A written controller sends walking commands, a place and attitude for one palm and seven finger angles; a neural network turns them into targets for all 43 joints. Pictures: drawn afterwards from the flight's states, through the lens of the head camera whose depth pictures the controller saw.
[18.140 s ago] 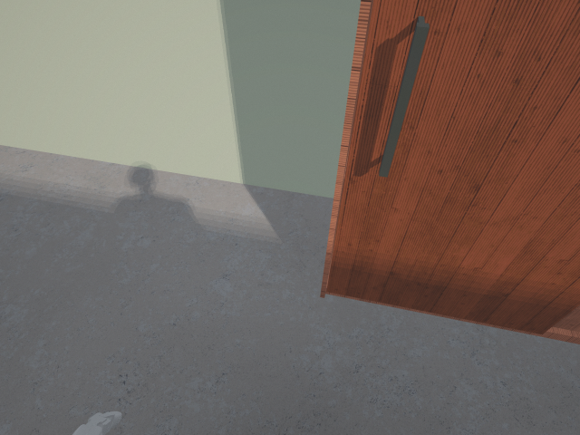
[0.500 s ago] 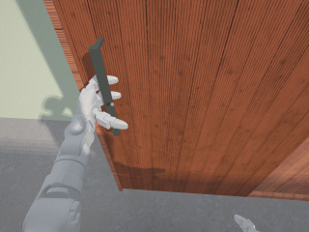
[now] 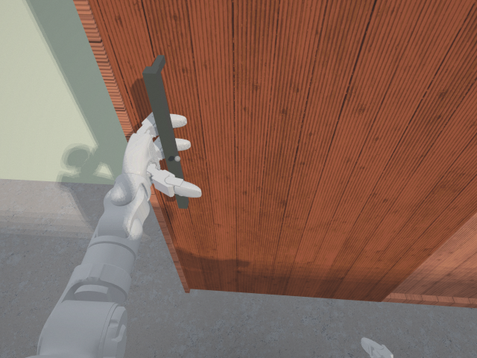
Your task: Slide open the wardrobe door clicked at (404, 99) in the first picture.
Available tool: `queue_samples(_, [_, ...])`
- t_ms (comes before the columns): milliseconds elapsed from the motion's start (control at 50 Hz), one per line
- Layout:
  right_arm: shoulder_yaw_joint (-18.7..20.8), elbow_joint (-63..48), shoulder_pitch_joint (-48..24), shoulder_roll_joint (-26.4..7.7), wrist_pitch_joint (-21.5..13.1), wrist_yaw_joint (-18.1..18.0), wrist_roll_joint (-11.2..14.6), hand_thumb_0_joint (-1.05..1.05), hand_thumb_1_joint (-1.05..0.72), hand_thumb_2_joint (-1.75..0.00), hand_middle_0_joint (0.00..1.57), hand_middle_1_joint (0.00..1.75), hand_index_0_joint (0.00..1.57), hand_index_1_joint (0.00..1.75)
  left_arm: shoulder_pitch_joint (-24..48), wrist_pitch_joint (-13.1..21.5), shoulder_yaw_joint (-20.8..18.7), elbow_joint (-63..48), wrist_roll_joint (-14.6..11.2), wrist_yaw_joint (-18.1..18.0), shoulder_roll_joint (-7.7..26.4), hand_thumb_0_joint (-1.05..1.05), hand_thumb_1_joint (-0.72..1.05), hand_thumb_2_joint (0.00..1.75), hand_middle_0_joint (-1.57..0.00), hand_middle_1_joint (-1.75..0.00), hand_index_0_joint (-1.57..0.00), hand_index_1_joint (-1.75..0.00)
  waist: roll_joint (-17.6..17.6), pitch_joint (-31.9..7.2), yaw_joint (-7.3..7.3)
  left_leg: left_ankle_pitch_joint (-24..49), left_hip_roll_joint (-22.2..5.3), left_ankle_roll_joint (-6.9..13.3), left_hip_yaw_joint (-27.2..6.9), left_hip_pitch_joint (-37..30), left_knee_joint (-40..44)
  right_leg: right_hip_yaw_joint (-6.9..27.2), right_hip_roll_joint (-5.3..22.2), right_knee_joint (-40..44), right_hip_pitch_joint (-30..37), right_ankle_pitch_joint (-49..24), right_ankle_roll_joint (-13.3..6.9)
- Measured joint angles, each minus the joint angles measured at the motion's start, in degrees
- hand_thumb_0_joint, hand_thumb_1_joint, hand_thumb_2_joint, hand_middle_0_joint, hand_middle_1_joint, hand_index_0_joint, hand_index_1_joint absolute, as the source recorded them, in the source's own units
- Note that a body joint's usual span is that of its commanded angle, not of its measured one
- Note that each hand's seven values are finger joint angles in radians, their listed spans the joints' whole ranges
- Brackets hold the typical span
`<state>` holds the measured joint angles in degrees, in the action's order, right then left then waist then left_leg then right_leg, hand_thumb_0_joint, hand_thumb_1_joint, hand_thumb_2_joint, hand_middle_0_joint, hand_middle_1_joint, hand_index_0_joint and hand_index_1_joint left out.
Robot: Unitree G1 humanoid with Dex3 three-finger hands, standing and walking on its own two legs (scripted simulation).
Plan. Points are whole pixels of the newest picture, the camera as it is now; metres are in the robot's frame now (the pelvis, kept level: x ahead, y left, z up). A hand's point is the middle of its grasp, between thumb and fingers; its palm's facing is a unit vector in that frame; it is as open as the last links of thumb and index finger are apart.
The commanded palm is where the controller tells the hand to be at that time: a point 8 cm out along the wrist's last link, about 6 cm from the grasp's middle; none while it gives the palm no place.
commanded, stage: grip the handle and tug to test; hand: left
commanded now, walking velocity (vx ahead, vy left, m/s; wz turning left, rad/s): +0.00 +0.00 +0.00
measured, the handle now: (173, 145) +0.47 +0.14 +0.11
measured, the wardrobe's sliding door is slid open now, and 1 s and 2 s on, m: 0.00 0.00 0.00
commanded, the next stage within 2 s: tug the door sideways, standing still in 1.44 s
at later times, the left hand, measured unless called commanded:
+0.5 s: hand (178, 160) +0.41 +0.12 +0.13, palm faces -0.05 -1.00 +0.00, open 8.8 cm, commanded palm +0.38 +0.17 +0.13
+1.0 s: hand (176, 159) +0.41 +0.12 +0.13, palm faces -0.07 -1.00 +0.01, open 5.6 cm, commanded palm +0.38 +0.18 +0.13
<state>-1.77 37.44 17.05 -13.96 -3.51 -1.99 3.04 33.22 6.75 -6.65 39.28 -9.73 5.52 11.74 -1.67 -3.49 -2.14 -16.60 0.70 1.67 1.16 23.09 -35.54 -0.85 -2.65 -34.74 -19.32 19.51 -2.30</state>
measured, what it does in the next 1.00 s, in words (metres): stands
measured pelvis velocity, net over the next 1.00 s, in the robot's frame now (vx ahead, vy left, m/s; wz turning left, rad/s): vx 0.01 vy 0.00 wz -0.02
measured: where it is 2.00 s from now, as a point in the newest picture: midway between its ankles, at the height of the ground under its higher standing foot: outside the picture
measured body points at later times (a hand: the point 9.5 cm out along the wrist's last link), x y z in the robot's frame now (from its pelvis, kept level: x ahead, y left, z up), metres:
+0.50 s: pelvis +0.00 +0.00 +0.00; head +0.01 +0.00 +0.45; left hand +0.41 +0.17 +0.13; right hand +0.12 -0.24 -0.11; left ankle +0.02 +0.10 -0.73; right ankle -0.02 -0.09 -0.73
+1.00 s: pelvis +0.01 +0.00 +0.00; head +0.01 -0.01 +0.45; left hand +0.41 +0.17 +0.13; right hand +0.12 -0.25 -0.10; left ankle +0.02 +0.10 -0.73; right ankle -0.02 -0.09 -0.73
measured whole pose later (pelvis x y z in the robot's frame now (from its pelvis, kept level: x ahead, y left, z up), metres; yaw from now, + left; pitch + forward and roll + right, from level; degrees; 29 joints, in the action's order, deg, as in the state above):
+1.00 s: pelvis +0.01 +0.00 +0.00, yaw -1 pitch +4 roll +0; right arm -1.5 36.1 16.8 -14.1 -1.8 -2.1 2.9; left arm 27.7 3.7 -8.2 32.4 -10.1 6.3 12.0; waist -1.5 -4.1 -2.4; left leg -16.8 0.1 1.5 2.1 20.6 -33.8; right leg 0.2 -3.2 -33.0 -17.2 19.2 -2.5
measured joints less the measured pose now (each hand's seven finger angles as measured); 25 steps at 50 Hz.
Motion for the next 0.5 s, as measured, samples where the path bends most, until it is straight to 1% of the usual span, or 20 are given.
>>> queue_samples(100, [0.17, 0.14, 0.52, -0.03, 0.05, 0.11, -0.01, 0.01, -0.9, -0.9, 0.2, 0.3, 0.2, 0.3, 0.12, -0.38, 0.25, 0.02, 0.08, -0.33, -0.27, -0.01, -0.49, 0.31, -0.3, -1.2, -0.3, -1.2, -0.08, -0.07, -0.02, -0.15, 0.11, 0.18, 0.16, 0.07, -0.06, 0.16, 0.12, 0.01, -0.06, 0.07, 0.19])
queue_samples(200, [0.2, 0.3, 0.7, 0.06, 0.07, 0.24, -0.13, 0.01, -0.9, -0.9, 0.2, 0.3, 0.2, 0.3, -0.43, -0.28, 0.13, -0.61, 0.12, -0.61, -0.76, -0.01, -0.39, 0.35, -0.31, -1.22, -0.31, -1.22, 0.0, -0.26, -0.03, -0.33, 0.16, 0.31, 0.38, -0.04, -0.07, 0.39, 0.18, 0.0, -0.01, 0.19, 0.33])
queue_samples(320, [0.43, 0.0, 0.75, 0.11, 0.04, 0.57, -0.23, 0.01, -0.9, -0.9, 0.2, 0.3, 0.2, 0.3, -1.87, -0.42, 0.55, -2.78, 0.54, -1.09, -1.15, -0.01, -0.17, 0.44, -0.33, -1.25, -0.34, -1.25, -0.1, -0.5, 0.18, -0.53, 0.18, 0.35, 0.53, -0.35, -0.09, 0.54, 0.2, 0.01, 0.27, 0.33, 0.38])
queue_samples(500, [0.19, -0.31, -0.45, 0.29, 0.53, 0.23, -0.17, 0.01, -0.9, -0.9, 0.2, 0.3, 0.2, 0.3, -1.63, -1.94, 0.95, -2.94, 0.53, -1.58, -1.15, 0.0, 0.22, 0.61, -0.38, -1.3, -0.38, -1.31, 0.08, -0.04, 0.3, -0.34, 0.19, 0.26, 0.12, -0.66, -0.01, 0.14, 0.19, 0.22, 0.76, 0.21, 0.27])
